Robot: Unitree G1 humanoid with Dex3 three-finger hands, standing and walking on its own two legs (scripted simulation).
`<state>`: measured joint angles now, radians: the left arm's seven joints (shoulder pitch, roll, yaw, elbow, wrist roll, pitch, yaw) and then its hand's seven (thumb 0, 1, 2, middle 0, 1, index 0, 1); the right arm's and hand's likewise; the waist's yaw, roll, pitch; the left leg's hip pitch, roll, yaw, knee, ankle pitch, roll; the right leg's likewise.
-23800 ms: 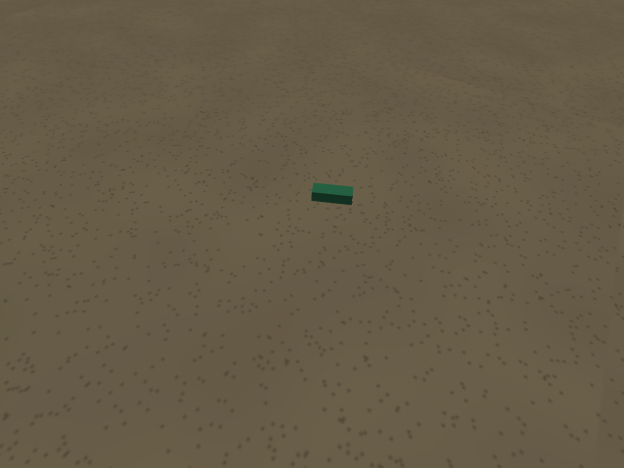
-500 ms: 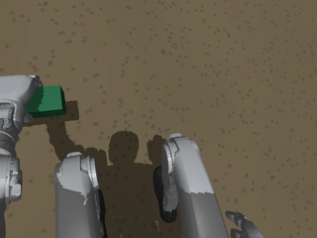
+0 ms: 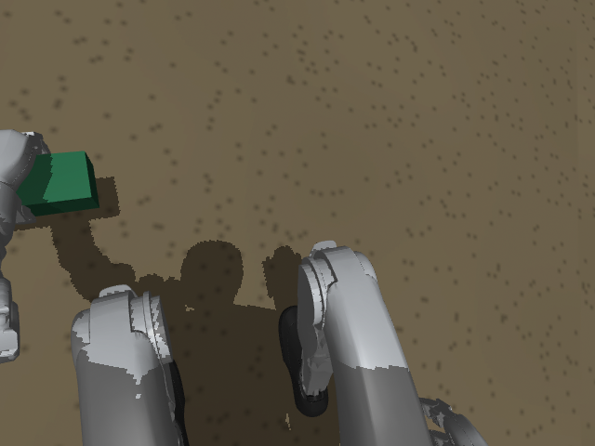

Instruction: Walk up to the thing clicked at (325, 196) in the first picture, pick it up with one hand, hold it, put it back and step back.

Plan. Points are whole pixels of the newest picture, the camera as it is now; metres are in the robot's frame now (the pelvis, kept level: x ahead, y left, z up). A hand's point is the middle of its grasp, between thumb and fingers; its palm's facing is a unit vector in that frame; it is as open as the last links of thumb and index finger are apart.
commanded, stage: lower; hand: left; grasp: from above
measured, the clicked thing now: (12, 189) +0.48 +0.28 -0.20
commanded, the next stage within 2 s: rest in 0.26 s
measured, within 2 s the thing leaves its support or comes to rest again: rests again in 1.32 s
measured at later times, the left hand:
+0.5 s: hand (28, 194) +0.48 +0.27 -0.23, palm faces -0.45 -0.06 -0.89, open 9.6 cm
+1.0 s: hand (41, 198) +0.48 +0.27 -0.27, palm faces -0.45 -0.08 -0.89, open 9.6 cm
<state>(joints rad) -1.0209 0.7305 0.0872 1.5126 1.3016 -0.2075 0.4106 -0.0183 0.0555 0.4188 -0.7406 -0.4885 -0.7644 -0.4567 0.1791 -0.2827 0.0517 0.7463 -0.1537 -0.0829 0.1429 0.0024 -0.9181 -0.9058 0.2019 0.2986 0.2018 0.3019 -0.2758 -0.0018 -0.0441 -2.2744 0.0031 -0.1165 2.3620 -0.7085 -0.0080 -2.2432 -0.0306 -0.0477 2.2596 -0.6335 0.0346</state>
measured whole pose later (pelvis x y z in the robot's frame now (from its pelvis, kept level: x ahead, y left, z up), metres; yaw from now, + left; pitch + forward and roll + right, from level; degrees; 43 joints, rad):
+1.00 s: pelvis +0.00 +0.01 -0.05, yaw -5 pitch +30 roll -12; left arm -1.04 0.95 0.19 1.69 1.39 -0.26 0.57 -0.02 0.07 0.41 -0.74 -0.49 -0.77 -0.44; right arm 0.15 -0.33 0.19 0.71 -0.27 -0.16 0.22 0.00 -0.90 -0.90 0.20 0.30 0.20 0.30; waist -0.38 -0.09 0.11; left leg -2.36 0.00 -0.21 2.55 -0.73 -0.01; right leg -2.29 0.00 -0.12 2.38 -0.62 0.05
